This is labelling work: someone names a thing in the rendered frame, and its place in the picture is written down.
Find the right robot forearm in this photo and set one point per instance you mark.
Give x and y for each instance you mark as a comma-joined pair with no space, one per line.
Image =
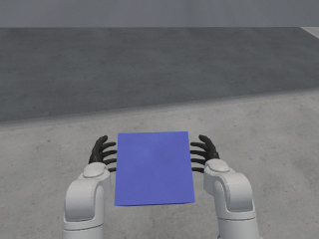
233,200

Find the left robot forearm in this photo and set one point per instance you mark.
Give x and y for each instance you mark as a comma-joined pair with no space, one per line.
85,201

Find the robot left hand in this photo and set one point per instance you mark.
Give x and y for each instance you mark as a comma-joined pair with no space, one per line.
98,155

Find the carton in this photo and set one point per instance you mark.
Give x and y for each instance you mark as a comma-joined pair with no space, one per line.
153,168

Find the robot right hand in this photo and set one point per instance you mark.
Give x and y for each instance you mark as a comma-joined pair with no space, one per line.
209,153

